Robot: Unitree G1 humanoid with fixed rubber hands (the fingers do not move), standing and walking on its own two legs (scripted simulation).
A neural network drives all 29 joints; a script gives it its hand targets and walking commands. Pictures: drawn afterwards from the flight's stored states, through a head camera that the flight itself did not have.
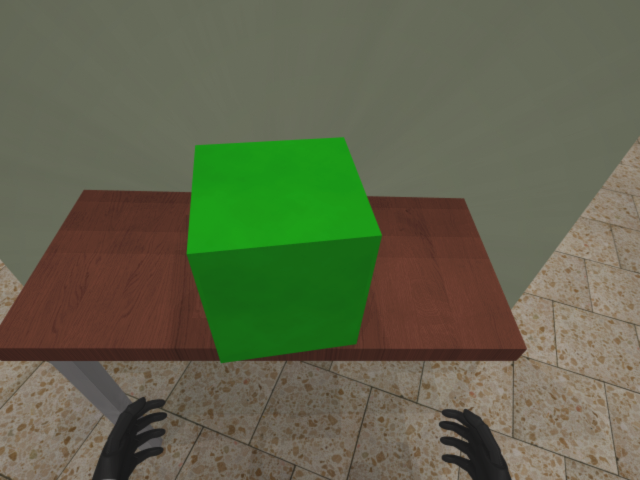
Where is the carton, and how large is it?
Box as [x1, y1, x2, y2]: [187, 137, 381, 362]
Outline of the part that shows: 343,137 195,145 187,242 187,256 221,362 356,343 381,234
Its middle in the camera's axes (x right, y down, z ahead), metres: -0.06 +0.02 +0.57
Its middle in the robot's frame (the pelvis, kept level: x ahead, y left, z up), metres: +0.42 +0.08 +0.04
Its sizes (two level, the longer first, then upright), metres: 0.210 0.200 0.250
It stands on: a table, 0.70 m high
